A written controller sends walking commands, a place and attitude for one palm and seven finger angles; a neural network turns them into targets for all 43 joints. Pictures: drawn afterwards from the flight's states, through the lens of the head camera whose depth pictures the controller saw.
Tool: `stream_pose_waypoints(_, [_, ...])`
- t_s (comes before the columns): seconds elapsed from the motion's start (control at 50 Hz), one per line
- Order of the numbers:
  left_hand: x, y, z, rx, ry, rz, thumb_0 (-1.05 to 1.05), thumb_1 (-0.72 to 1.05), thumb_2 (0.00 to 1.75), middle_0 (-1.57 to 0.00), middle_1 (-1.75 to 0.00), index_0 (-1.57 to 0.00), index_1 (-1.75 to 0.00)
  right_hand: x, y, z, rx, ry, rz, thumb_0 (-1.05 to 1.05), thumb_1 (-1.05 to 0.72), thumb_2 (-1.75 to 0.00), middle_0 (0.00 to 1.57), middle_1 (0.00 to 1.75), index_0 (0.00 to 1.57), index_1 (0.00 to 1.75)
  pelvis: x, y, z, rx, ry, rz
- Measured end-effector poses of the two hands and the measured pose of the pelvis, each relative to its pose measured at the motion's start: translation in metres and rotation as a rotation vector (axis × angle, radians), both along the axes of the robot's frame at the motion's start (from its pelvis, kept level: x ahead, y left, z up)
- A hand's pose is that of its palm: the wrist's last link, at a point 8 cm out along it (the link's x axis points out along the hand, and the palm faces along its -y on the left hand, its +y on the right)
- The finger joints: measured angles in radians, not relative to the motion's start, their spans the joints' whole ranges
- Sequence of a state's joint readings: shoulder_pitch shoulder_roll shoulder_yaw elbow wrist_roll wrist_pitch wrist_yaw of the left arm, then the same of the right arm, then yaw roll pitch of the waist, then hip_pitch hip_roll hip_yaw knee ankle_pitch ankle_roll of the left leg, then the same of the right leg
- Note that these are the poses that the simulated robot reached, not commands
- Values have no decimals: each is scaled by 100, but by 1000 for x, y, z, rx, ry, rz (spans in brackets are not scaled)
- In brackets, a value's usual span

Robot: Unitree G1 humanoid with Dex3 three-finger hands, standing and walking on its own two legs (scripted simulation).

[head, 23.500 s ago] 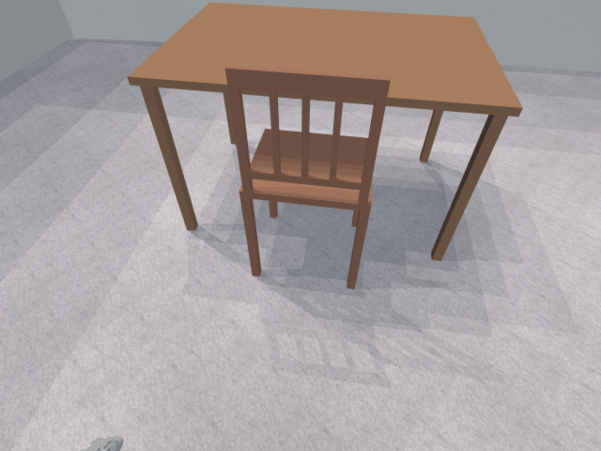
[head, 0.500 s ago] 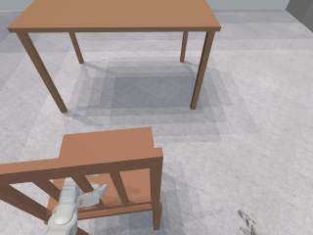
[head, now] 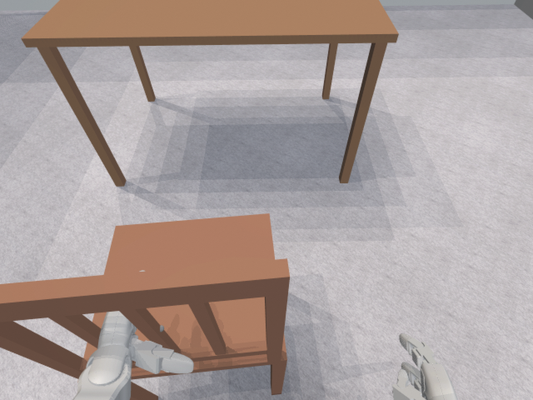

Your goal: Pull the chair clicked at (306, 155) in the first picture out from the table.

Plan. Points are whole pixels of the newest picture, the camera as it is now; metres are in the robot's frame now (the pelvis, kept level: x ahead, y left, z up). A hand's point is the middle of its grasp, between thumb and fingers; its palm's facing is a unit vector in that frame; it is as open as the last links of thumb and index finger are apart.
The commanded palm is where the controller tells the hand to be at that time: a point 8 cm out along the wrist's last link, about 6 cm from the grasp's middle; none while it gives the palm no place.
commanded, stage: open the thumb and straighten the fingers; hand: left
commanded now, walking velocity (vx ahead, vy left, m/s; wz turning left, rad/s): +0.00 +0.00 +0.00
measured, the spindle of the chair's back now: (155, 333) +0.23 +0.19 -0.05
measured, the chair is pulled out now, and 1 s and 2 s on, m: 0.72 0.72 0.72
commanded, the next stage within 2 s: draw the fingers out of the gap in 0.02 s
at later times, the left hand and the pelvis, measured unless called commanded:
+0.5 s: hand (158, 375) +0.17 +0.17 -0.04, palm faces +0.11 -0.97 -0.23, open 17.5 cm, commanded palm +0.15 +0.21 -0.01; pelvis +0.00 +0.00 -0.01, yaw +1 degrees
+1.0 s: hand out of the picture +0.12 +0.17 -0.04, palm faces +0.12 -0.97 -0.22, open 17.4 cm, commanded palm +0.08 +0.21 -0.01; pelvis -0.01 +0.00 -0.02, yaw +1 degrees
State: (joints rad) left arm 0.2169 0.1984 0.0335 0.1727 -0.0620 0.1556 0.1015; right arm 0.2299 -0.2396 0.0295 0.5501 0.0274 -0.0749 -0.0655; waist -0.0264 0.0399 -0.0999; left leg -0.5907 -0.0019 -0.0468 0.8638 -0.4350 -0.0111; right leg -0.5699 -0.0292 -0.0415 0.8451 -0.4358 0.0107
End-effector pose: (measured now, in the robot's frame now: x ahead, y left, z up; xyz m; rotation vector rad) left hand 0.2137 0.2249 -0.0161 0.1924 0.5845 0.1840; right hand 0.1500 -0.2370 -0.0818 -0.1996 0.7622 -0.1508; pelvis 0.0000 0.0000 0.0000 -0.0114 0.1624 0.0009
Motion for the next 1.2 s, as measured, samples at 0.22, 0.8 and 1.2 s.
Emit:
stream_pose_waypoints(0.22, [-12, -5, -2, -8, 28, -15, -1, -53, 20, -1, -3, -1, -3, -4, -12, 1, -28, -3, -18, 2, -90, -90, 20, 30, 21, 30, 1, -2, -3, -2, 8, 2])
stream_pose_waypoints(0.8, [-97, -9, 0, -6, 62, 21, -1, -53, 20, -2, -1, -1, 0, 7, 0, 5, -12, -123, -7, 2, -90, -90, 20, 30, 21, 30, -11, -6, -14, -12, 6, 18])
stream_pose_waypoints(1.2, [-107, -7, 46, -96, -330, -19, -1, -54, 20, -1, 0, -1, 0, 12, 6, -9, -6, -155, -14, 2, -90, -90, 20, 30, 21, 30, -14, -5, -30, -27, 34, 23])
